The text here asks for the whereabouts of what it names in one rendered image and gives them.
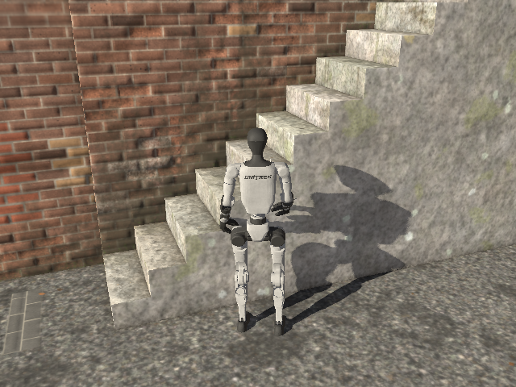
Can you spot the stairs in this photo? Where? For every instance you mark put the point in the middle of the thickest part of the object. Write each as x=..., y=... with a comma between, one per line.
x=403, y=152

